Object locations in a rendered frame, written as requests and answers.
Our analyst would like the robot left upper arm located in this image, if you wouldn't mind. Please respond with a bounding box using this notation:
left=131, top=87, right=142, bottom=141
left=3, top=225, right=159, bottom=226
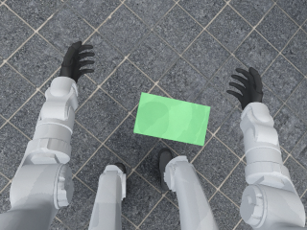
left=0, top=163, right=74, bottom=230

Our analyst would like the left robot forearm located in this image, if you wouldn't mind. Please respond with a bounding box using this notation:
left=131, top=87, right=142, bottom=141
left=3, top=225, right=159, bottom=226
left=10, top=77, right=79, bottom=206

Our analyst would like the right robot shin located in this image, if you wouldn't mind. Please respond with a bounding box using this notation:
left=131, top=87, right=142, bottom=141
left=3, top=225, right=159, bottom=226
left=163, top=155, right=196, bottom=187

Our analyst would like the robot right hand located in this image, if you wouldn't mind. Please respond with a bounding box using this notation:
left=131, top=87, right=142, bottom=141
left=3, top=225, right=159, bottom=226
left=226, top=66, right=264, bottom=110

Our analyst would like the robot left hand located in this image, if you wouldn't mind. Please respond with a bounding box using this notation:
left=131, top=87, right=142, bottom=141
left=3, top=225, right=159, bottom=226
left=59, top=41, right=95, bottom=84

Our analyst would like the left robot foot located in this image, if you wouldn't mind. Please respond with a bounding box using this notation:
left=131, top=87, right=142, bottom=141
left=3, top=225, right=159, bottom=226
left=114, top=162, right=127, bottom=205

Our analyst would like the robot right upper arm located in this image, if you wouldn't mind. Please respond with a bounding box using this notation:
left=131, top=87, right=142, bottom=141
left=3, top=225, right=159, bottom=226
left=239, top=183, right=307, bottom=230

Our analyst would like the right robot forearm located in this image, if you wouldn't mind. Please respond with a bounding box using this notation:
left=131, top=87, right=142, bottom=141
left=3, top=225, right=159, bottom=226
left=240, top=102, right=306, bottom=227

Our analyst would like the carton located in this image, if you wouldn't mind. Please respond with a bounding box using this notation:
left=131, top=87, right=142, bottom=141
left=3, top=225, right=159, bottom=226
left=133, top=92, right=211, bottom=146

